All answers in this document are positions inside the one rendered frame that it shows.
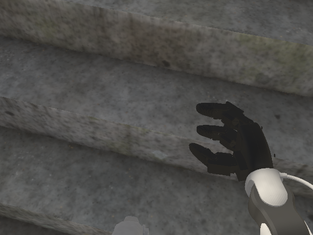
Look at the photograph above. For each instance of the right robot forearm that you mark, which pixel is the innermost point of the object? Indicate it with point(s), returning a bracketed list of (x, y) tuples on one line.
[(271, 204)]

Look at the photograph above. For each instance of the left robot thigh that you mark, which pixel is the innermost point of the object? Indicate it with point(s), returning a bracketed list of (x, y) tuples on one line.
[(128, 227)]

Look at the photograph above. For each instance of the left robot shin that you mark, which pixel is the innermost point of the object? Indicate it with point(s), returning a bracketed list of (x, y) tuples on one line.
[(130, 218)]

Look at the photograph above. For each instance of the right robot hand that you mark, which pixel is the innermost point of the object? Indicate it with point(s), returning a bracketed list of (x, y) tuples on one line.
[(249, 145)]

